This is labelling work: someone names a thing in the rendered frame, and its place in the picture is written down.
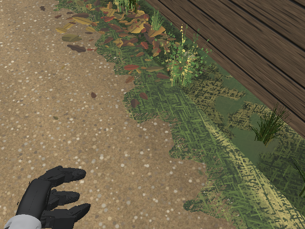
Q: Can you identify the robot left hand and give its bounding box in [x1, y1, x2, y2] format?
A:
[15, 165, 91, 229]

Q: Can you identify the left robot forearm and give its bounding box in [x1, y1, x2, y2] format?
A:
[4, 214, 42, 229]

